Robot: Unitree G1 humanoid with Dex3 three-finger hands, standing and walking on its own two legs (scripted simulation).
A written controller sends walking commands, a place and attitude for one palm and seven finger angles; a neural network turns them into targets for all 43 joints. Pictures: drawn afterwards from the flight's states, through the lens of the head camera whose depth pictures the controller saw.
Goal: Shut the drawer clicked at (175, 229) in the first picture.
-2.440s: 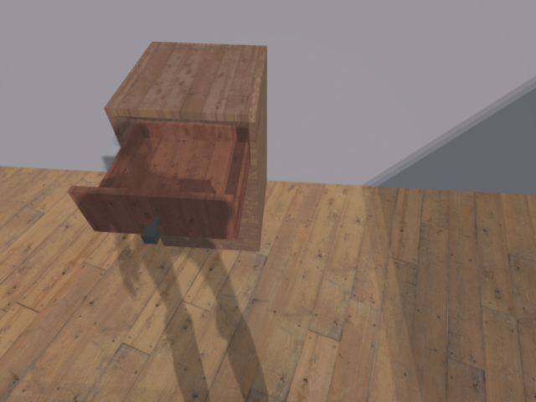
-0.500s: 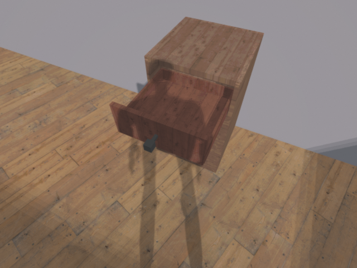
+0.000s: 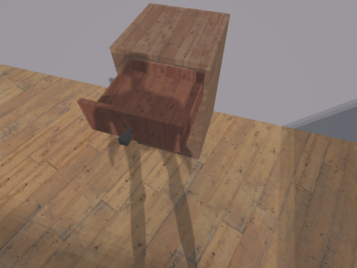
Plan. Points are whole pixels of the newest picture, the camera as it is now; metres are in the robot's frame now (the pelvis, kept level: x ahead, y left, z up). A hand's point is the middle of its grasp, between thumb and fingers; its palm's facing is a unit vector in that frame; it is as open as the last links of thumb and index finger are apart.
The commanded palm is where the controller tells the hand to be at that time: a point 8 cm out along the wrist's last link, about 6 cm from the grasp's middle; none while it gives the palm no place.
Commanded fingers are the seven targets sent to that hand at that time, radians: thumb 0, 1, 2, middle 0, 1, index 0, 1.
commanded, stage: turn to face it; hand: left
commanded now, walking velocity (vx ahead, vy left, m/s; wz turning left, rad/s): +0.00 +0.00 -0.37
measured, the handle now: (126, 135) +0.53 +0.23 -0.15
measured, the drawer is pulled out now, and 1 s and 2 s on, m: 0.30 0.30 0.30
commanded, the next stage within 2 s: take the last steps up to it in 0.38 s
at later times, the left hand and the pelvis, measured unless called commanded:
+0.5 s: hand out of the picture +0.11 +0.17 -0.16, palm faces -0.11 -0.96 -0.24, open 7.3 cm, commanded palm none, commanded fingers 0.00 0.90 0.90 -0.20 -0.30 -0.20 -0.30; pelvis -0.01 -0.02 +0.00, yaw -10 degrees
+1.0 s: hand (136, 251) +0.18 +0.13 -0.16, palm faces -0.11 -0.97 -0.21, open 7.3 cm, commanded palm none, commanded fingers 0.00 0.90 0.90 -0.20 -0.30 -0.20 -0.30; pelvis +0.08 -0.05 +0.00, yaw -9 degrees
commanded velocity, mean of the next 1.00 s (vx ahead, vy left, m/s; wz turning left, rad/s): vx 0.11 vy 0.08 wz -0.11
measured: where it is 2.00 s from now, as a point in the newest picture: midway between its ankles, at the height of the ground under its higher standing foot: outside the picture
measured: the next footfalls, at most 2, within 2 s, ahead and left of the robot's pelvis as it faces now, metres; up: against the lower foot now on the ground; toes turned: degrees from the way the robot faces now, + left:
left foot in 0.24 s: +0.04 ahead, +0.15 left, +0.00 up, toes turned -5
right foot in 0.48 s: +0.01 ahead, -0.13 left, +0.00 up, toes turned -10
